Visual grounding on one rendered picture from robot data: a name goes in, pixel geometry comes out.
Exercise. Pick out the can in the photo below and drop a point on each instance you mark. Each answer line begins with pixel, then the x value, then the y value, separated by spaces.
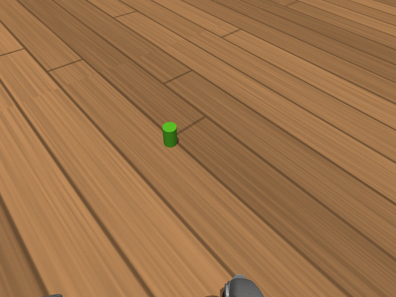
pixel 169 134

